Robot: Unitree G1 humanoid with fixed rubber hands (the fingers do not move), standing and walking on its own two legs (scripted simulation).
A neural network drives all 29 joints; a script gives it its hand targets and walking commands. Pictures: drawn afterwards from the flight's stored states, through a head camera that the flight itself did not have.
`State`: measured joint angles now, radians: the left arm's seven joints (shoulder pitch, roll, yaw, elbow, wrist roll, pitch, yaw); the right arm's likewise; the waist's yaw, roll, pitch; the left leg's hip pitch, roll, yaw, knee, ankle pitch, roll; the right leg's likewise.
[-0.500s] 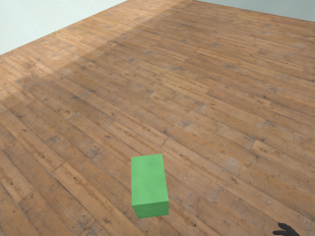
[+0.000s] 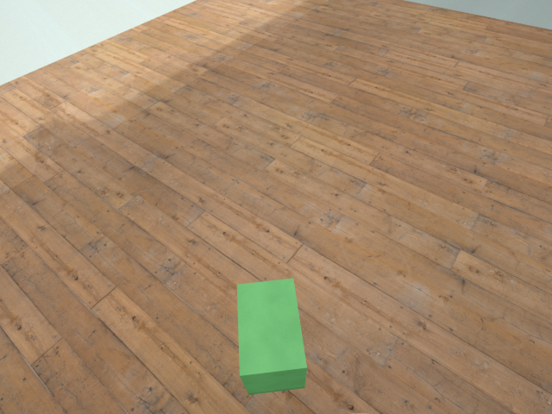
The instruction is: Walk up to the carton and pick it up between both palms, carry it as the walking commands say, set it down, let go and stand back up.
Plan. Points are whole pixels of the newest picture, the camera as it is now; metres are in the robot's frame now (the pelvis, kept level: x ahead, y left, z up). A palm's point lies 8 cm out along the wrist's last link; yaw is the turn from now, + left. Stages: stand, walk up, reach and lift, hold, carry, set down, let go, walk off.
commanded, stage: walk up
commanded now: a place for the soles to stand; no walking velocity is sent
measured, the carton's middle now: (271, 336) +0.46 +0.04 -0.65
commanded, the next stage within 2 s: reach and lift in 1.72 s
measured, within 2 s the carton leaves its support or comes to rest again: neither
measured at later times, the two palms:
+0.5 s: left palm out of the picture +0.16 +0.30 -0.11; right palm (491, 368) +0.19 -0.30 -0.09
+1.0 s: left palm out of the picture +0.07 +0.30 -0.11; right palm out of the picture +0.13 -0.31 -0.11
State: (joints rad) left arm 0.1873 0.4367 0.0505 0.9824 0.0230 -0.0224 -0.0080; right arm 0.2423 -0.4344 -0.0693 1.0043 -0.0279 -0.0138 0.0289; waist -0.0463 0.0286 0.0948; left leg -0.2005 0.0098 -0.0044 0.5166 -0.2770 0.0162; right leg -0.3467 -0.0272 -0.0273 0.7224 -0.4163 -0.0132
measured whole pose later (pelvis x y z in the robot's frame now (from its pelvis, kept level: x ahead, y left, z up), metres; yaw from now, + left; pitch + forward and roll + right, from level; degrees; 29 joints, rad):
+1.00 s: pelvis +0.03 -0.02 +0.01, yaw +5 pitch -2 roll +0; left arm 0.11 0.37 0.03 1.13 0.03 -0.01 -0.02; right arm 0.11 -0.37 -0.02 1.12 -0.03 0.00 0.02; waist 0.01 0.00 0.03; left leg -0.11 -0.01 -0.06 0.36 -0.22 -0.01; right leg -0.17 -0.05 -0.09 0.34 -0.14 0.02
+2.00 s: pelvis +0.02 -0.02 -0.02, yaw +3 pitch +6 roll -1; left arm 0.03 0.30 0.17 0.55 0.08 0.22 -0.07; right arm 0.01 -0.29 -0.16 0.57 -0.06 0.25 0.05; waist 0.04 0.01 0.15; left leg -0.42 0.02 -0.03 0.67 -0.35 -0.02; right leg -0.48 -0.02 -0.04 0.63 -0.25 0.01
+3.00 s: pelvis -0.03 -0.02 -0.10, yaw +4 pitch +39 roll +1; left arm -1.03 0.31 0.30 0.91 -0.02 0.15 -0.06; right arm -0.99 -0.13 -0.26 0.77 -0.03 0.21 -0.15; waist 0.01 -0.03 0.02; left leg -1.39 -0.01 -0.01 1.06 -0.36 -0.02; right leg -1.45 -0.02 0.03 1.01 -0.25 0.02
